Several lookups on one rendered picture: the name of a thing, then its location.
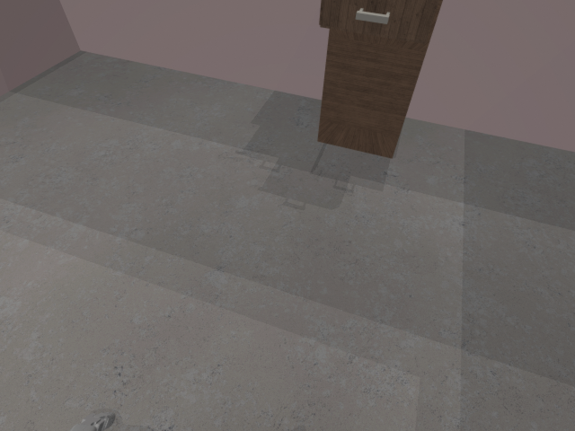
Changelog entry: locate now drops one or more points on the cabinet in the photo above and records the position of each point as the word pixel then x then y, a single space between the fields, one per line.
pixel 367 89

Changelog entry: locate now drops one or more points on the robot left hand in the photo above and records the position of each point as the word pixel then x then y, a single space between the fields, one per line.
pixel 95 422

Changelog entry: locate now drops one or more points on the drawer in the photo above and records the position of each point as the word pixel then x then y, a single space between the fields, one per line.
pixel 409 20

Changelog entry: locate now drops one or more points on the handle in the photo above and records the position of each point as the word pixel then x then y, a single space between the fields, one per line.
pixel 372 17

